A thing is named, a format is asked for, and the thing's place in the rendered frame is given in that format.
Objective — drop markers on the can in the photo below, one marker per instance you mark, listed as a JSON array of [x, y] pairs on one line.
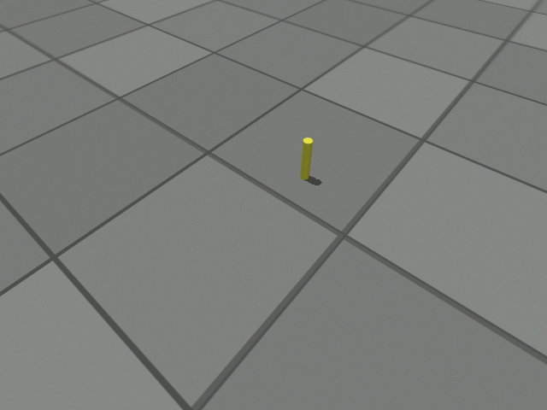
[[306, 158]]

